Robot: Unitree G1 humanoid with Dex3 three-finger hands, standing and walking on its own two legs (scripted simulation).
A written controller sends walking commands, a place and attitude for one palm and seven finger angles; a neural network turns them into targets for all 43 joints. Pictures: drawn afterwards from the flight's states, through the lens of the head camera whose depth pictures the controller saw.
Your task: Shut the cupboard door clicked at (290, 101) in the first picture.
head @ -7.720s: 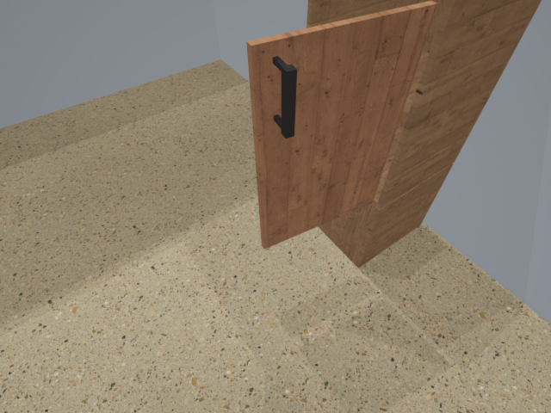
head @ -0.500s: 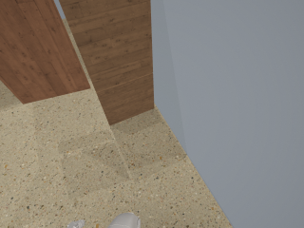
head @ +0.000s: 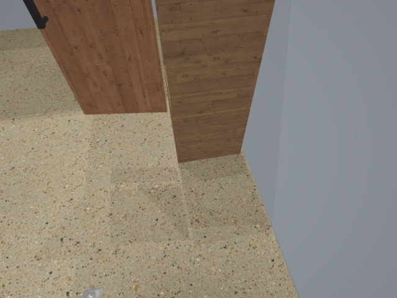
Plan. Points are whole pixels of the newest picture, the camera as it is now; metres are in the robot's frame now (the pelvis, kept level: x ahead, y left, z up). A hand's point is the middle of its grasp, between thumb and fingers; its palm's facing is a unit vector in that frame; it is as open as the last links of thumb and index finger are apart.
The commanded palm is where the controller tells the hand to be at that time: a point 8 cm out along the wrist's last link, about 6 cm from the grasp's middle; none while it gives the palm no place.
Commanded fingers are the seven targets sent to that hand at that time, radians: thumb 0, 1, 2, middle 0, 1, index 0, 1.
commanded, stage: turn to face it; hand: left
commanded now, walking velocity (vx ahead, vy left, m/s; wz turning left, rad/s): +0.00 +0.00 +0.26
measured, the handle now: (33, 2) +0.86 +0.56 +0.16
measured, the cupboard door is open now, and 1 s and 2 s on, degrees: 82 82 82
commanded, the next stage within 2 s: take the last steps up to it in 0.06 s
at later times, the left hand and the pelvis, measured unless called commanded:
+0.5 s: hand out of the picture +0.00 +0.23 -0.18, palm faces +0.22 -0.96 -0.19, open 7.3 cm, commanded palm none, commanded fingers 0.00 0.90 0.90 -0.20 -0.30 -0.20 -0.30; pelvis +0.05 +0.04 +0.00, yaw +9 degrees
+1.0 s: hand (102, 244) +0.25 +0.26 -0.15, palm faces +0.31 -0.93 -0.21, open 7.2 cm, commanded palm none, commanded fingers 0.00 0.90 0.90 -0.20 -0.30 -0.20 -0.30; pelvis +0.21 +0.07 +0.00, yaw +15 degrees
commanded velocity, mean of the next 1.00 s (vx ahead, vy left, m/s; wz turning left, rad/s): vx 0.26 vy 0.13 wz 0.17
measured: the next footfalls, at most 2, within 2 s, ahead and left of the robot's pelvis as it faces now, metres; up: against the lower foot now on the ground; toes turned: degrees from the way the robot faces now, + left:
right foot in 0.04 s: +0.04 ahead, -0.13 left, +0.00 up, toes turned -3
left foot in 0.40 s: +0.05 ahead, +0.12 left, +0.00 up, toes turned +14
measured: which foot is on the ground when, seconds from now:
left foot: down 0.00-0.04, up 0.06-0.38, down 0.40-0.84, up 0.86-1.00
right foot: up 0.00-0.02, down 0.04-0.40, up 0.42-0.82, down 0.84-1.00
